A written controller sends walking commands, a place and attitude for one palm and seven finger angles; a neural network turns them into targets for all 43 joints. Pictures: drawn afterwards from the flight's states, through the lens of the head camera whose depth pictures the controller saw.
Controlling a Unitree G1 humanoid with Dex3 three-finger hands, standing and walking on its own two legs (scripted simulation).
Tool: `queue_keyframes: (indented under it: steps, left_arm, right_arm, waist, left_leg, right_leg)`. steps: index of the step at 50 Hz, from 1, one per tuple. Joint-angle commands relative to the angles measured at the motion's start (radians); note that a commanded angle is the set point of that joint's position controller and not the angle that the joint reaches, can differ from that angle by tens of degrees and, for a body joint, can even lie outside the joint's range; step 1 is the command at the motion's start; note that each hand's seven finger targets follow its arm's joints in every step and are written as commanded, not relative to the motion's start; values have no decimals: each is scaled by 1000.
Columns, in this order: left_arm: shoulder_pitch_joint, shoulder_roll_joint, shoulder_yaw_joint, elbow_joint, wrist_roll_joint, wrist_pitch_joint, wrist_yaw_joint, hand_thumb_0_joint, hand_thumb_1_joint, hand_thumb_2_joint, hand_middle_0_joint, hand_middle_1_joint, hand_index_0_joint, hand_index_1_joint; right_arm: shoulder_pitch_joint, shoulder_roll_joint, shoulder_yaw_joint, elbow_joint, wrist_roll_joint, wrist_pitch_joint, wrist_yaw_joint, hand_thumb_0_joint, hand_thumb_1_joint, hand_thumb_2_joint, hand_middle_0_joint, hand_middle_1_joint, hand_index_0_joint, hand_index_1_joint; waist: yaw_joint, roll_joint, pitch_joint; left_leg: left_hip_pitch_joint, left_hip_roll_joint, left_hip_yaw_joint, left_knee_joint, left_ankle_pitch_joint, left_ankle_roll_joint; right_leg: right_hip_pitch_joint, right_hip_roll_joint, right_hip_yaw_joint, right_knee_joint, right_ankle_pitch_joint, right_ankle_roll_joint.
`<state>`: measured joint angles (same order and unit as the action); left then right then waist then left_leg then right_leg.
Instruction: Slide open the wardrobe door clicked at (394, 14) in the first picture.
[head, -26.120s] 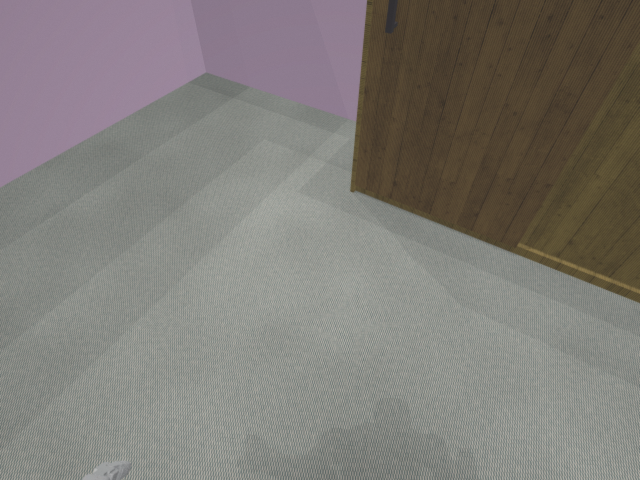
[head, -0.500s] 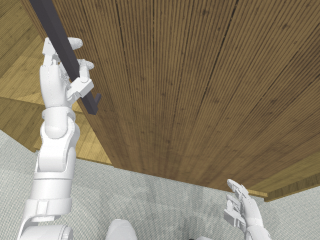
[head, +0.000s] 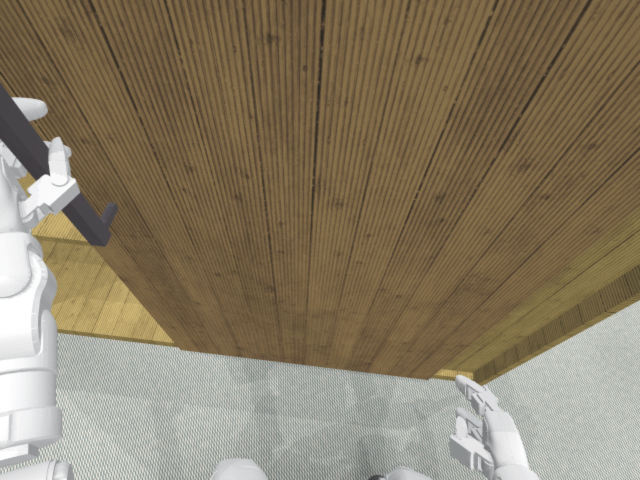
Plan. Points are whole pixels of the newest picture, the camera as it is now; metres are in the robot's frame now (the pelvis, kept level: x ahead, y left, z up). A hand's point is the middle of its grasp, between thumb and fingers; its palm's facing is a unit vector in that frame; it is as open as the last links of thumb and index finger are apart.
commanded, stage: stop walking and hold the door there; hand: left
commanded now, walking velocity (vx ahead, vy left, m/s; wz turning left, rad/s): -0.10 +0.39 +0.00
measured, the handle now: (44, 140) +0.37 +0.38 +0.16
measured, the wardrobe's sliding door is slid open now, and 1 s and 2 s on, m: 0.58 0.58 0.58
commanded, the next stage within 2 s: none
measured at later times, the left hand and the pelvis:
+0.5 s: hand (63, 179) +0.33 +0.34 +0.15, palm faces +0.59 -0.78 -0.22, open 6.4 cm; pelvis -0.03 +0.00 +0.01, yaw -5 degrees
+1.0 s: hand (60, 179) +0.33 +0.34 +0.15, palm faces +0.57 -0.78 -0.25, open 6.0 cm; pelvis -0.06 +0.00 +0.00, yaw -6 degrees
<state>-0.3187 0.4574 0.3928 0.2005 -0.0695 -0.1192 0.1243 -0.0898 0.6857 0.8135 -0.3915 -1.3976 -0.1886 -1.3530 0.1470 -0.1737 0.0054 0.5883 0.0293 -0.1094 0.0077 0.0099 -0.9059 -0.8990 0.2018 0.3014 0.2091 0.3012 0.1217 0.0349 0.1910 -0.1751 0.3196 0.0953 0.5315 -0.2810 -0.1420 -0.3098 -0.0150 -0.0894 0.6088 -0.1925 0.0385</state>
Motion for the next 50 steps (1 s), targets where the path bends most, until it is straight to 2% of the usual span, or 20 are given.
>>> queue_keyframes:
  steps: [1,2,3,5,8,12,13,14,15,16,18,20,25,26,29,32,36,39,44,50]
  left_arm:
    - [-164,463,223,-16,66,-91,-10,0,900,900,-450,-1400,-450,-1400]
    - [-119,517,285,58,61,-71,2,0,900,900,-450,-1400,-450,-1400]
    - [-155,462,257,12,38,-77,8,0,900,900,-450,-1400,-450,-1400]
    - [-122,430,283,74,36,-72,32,0,900,900,-450,-1400,-450,-1400]
    - [-177,409,247,112,47,-66,29,0,900,900,-450,-1400,-450,-1400]
    - [-233,345,153,91,51,-89,28,0,900,900,-450,-1400,-450,-1400]
    - [-248,316,116,62,50,-104,24,0,900,900,-450,-1400,-450,-1400]
    - [-264,304,81,26,46,-115,22,0,900,900,-450,-1400,-450,-1400]
    - [-188,269,52,111,48,-102,17,0,900,900,-450,-1400,-450,-1400]
    - [-214,230,10,112,53,-91,13,0,900,900,-450,-1400,-450,-1400]
    - [-244,292,40,137,62,-78,25,0,900,900,-450,-1400,-450,-1400]
    - [-236,313,53,173,60,-63,25,0,900,900,-450,-1400,-450,-1400]
    - [-236,353,66,274,54,-45,15,0,900,900,-450,-1400,-450,-1400]
    - [-233,398,102,312,58,-43,16,0,900,900,-450,-1400,-450,-1400]
    - [-255,484,158,406,69,-45,12,0,900,900,-450,-1400,-450,-1400]
    - [-320,483,173,474,59,-50,7,0,900,900,-450,-1400,-450,-1400]
    - [-340,501,172,588,60,-63,-5,0,900,900,-450,-1400,-450,-1400]
    - [-360,437,107,622,54,-80,-16,0,900,900,-450,-1400,-450,-1400]
    - [-374,389,60,589,52,-99,-11,0,900,900,-450,-1400,-450,-1400]
    - [-387,421,77,642,60,-88,-12,0,900,900,-450,-1400,-450,-1400]
  right_arm:
    - [-53,-159,-60,-106,14,-29,-49,0,-900,-900,200,300,200,300]
    - [-43,-173,-50,-86,18,-27,-64,0,-900,-900,200,300,200,300]
    - [-29,-193,-56,-61,28,-29,-63,0,-900,-900,200,300,200,300]
    - [-69,-200,-47,-41,30,-25,-82,0,-900,-900,200,300,200,300]
    - [-77,-219,-57,-25,23,-5,-93,0,-900,-900,200,300,200,300]
    - [-25,-245,-70,-7,18,8,-94,0,-900,-900,200,300,200,300]
    - [-25,-271,-81,-17,15,8,-97,0,-900,-900,200,300,200,300]
    - [-19,-295,-85,-38,20,15,-97,0,-900,-900,200,300,200,300]
    - [18,-272,-72,-40,26,21,-88,0,-900,-900,200,300,200,300]
    - [-3,-239,-58,-42,20,17,-91,0,-900,-900,200,300,200,300]
    - [14,-243,-57,-23,16,6,-102,0,-900,-900,200,300,200,300]
    - [38,-250,-57,-4,13,3,-108,0,-900,-900,200,300,200,300]
    - [79,-269,-43,2,8,-4,-114,0,-900,-900,200,300,200,300]
    - [88,-274,-44,6,6,-2,-114,0,-900,-900,200,300,200,300]
    - [87,-275,-51,12,-5,5,-116,0,-900,-900,200,300,200,300]
    - [97,-269,-61,26,21,19,-114,0,-900,-900,200,300,200,300]
    - [107,-283,-63,44,19,35,-120,0,-900,-900,200,300,200,300]
    - [115,-289,-69,48,19,40,-125,0,-900,-900,200,300,200,300]
    - [113,-283,-58,33,25,25,-132,0,-900,-900,200,300,200,300]
    - [142,-288,-61,42,24,14,-128,0,-900,-900,200,300,200,300]
  waist:
    - [-96,-162,-460]
    - [-90,-196,-437]
    - [-92,-310,-507]
    - [-99,-287,-512]
    - [-115,-314,-481]
    - [-134,-128,-441]
    - [-128,30,-398]
    - [-116,243,-354]
    - [-109,278,-358]
    - [-130,299,-319]
    - [-129,213,-282]
    - [-126,162,-309]
    - [-127,203,-340]
    - [-125,159,-356]
    - [-147,52,-352]
    - [-135,-142,-372]
    - [-136,-60,-302]
    - [-151,1,-249]
    - [-135,119,-256]
    - [-135,2,-310]
  left_leg:
    - [-281,-272,6,539,-366,95]
    - [-331,-250,-88,649,-385,97]
    - [-350,-264,-140,705,-375,96]
    - [-328,-269,-125,575,-325,101]
    - [-186,-288,-96,368,-231,111]
    - [35,-268,-79,-37,63,118]
    - [47,-179,-136,-123,122,144]
    - [3,-44,-292,-216,164,214]
    - [-75,0,-354,-305,24,263]
    - [-127,20,-404,-376,-107,272]
    - [-113,-9,-330,-345,-95,270]
    - [-35,-38,-255,-300,52,271]
    - [3,-92,-165,-246,73,225]
    - [-17,-110,-143,-209,85,205]
    - [-54,-203,-35,-62,101,143]
    - [-88,-231,-38,18,86,147]
    - [-38,-215,-56,-41,75,162]
    - [5,-166,-123,-110,-47,184]
    - [-81,-88,-257,-316,-228,217]
    - [-36,-169,-86,-140,8,175]
  right_leg:
    - [398,-329,358,-153,1069,-155]
    - [328,-396,386,-132,1110,-183]
    - [412,-378,390,-86,1083,-204]
    - [425,-338,281,-61,1019,-195]
    - [265,-315,235,-116,804,-161]
    - [74,-232,185,-142,218,-106]
    - [5,-144,145,-80,22,-79]
    - [-40,-50,57,13,-197,-38]
    - [-22,16,53,161,-328,-40]
    - [-40,6,83,293,-316,-44]
    - [-65,-22,107,338,-214,-32]
    - [-43,-17,65,226,-215,-17]
    - [104,2,4,-143,-138,-21]
    - [158,-8,19,-222,-94,-28]
    - [130,-176,186,-265,135,-95]
    - [139,-191,218,-253,200,-92]
    - [23,-163,176,-256,-13,-76]
    - [-88,-109,124,-247,-237,-61]
    - [18,-26,59,-97,-178,-39]
    - [43,-82,129,-241,-74,-55]
